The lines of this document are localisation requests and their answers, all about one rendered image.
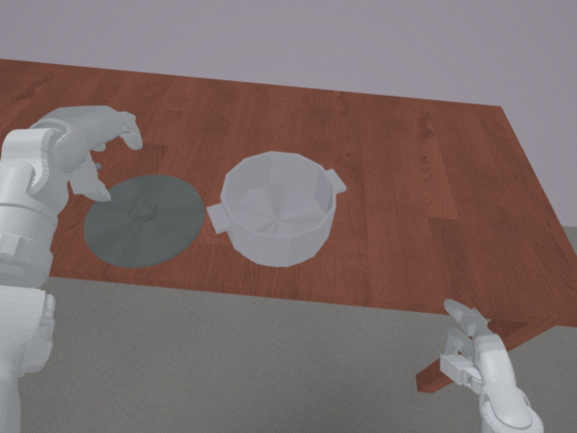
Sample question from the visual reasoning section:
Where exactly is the robot left hand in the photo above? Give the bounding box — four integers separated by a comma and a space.
38, 106, 142, 201

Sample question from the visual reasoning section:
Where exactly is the table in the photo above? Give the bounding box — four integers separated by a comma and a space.
0, 59, 577, 393

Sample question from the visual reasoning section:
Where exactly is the lid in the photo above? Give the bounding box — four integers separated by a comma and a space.
83, 174, 205, 268

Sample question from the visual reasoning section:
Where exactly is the left robot forearm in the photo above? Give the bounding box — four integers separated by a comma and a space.
0, 118, 88, 289

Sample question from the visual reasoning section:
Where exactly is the robot left upper arm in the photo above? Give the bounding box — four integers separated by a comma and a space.
0, 285, 55, 433

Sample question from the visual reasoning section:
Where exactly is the right robot forearm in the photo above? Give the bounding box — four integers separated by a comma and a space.
479, 382, 544, 433

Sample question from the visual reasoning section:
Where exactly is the pot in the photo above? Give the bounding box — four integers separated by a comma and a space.
206, 151, 347, 267

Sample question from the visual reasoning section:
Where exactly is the robot right hand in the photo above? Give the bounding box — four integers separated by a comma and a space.
440, 299, 517, 397

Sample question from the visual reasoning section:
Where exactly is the knob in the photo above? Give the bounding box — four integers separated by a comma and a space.
125, 194, 159, 223

